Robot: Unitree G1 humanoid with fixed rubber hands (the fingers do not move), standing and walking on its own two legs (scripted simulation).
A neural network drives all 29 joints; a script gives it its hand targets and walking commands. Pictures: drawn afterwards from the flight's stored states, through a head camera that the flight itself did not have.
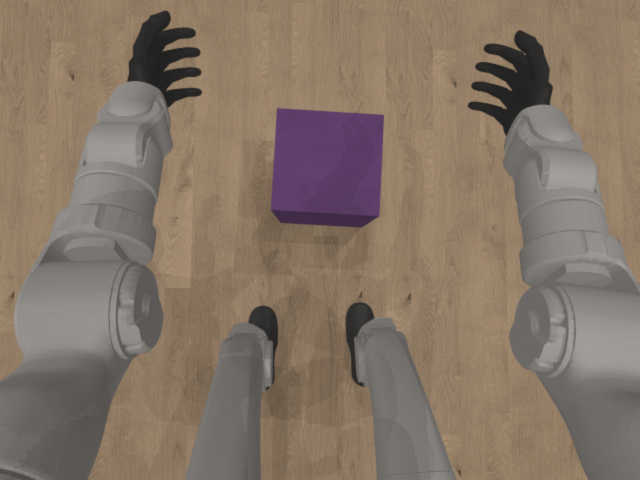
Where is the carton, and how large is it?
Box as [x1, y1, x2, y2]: [271, 108, 383, 227]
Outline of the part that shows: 277,108 271,210 280,222 361,227 378,216 383,115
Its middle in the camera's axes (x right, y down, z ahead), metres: +0.01 -0.15 +0.87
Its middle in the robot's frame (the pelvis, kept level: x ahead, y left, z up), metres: +0.54 -0.04 -0.53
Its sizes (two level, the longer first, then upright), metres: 0.210 0.200 0.250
